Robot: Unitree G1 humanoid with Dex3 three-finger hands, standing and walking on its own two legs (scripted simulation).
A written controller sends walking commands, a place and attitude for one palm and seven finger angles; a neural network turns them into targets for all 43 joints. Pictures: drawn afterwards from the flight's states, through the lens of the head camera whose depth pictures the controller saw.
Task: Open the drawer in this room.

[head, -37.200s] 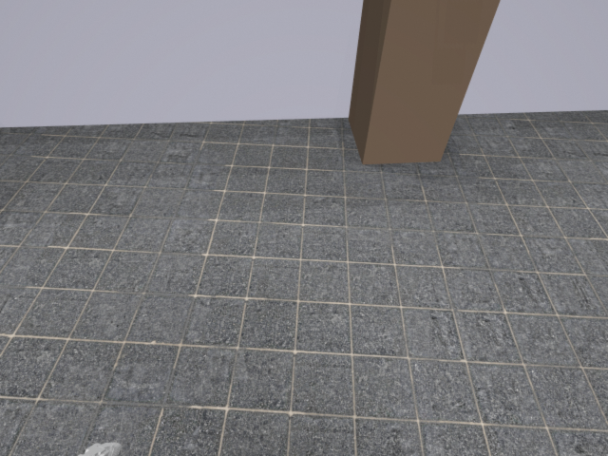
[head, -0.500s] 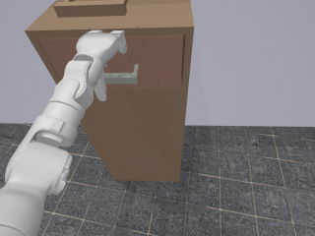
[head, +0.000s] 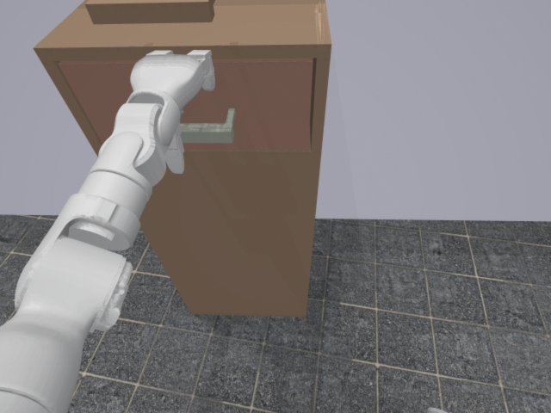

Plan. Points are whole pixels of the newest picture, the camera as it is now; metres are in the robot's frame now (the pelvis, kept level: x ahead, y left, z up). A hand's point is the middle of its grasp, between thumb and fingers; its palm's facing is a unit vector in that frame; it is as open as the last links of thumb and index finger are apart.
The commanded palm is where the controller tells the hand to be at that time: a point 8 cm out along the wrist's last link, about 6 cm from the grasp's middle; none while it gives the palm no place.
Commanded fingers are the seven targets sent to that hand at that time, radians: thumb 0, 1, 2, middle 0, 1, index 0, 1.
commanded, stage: lower the fingers behind the handle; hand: left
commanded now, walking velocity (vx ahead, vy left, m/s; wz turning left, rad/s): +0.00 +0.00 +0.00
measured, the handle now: (191, 124) +0.53 +0.15 +0.15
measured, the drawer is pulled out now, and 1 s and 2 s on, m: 0.00 0.00 0.00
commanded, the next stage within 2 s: close the thumb around the handle in 1.10 s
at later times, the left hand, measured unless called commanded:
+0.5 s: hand (192, 141) +0.49 +0.14 +0.14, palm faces +0.04 -0.01 -1.00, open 13.7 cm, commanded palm +0.46 +0.16 +0.19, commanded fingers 0.00 -0.50 0.30 -0.30 -1.20 -0.30 -1.20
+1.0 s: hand (189, 149) +0.49 +0.15 +0.12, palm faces +0.02 -0.01 -1.00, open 13.7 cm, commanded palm +0.47 +0.17 +0.18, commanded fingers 0.00 -0.50 0.30 -0.30 -1.20 -0.30 -1.20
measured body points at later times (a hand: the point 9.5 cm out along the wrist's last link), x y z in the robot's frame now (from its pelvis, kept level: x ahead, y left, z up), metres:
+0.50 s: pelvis +0.01 +0.00 +0.00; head +0.05 -0.03 +0.45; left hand +0.48 +0.14 +0.19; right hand +0.07 -0.26 -0.15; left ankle -0.04 +0.10 -0.74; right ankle +0.01 -0.11 -0.74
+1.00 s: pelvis +0.01 +0.00 +0.00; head +0.05 -0.02 +0.44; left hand +0.48 +0.15 +0.18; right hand +0.09 -0.27 -0.14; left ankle -0.04 +0.10 -0.74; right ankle +0.01 -0.11 -0.74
